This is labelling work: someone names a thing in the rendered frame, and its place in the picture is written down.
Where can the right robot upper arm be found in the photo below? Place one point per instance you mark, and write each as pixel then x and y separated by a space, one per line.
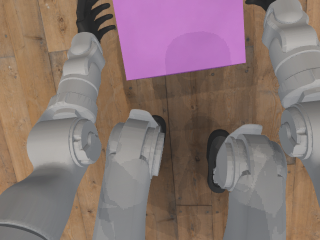
pixel 299 135

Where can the left robot thigh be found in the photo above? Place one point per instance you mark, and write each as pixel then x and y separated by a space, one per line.
pixel 121 211

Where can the right robot hand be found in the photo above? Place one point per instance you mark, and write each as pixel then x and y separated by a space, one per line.
pixel 262 3

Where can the robot left forearm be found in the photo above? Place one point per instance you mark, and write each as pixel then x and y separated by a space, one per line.
pixel 79 85

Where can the left robot hand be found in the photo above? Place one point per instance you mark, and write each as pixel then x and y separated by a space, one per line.
pixel 86 18

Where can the carton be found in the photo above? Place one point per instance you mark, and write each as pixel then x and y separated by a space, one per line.
pixel 167 37

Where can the robot right forearm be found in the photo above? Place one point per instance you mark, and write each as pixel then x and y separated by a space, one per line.
pixel 294 51

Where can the left robot upper arm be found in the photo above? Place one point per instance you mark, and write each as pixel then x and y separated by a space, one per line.
pixel 39 206

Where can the right robot shin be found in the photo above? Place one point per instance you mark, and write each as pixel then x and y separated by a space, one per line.
pixel 253 129

